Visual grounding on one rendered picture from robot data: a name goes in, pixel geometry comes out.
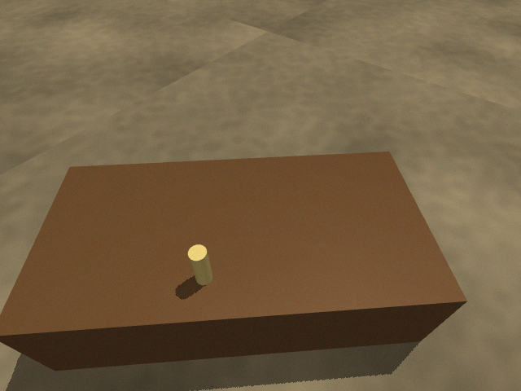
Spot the can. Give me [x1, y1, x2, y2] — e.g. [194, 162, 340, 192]
[188, 244, 212, 285]

